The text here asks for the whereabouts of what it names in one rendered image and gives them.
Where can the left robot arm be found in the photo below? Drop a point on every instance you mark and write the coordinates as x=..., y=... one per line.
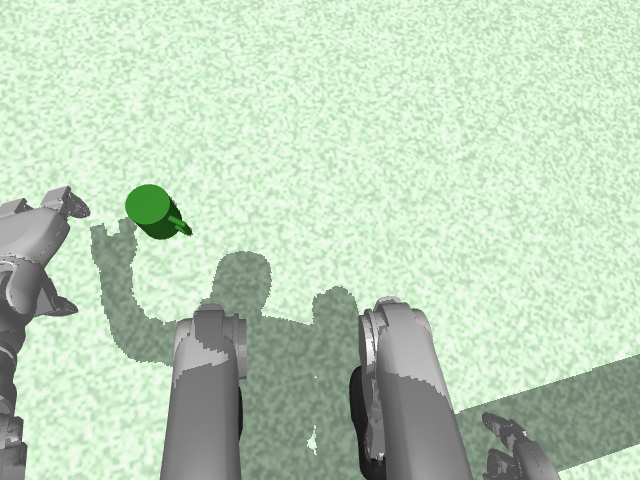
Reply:
x=20, y=286

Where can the mug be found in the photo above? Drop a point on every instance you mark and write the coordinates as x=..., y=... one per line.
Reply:
x=151, y=208

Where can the left robot hand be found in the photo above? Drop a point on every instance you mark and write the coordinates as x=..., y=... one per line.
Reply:
x=35, y=235

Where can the right robot hand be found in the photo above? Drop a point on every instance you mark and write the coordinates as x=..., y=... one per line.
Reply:
x=530, y=461

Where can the right robot foot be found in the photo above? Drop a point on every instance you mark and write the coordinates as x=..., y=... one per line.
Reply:
x=370, y=468

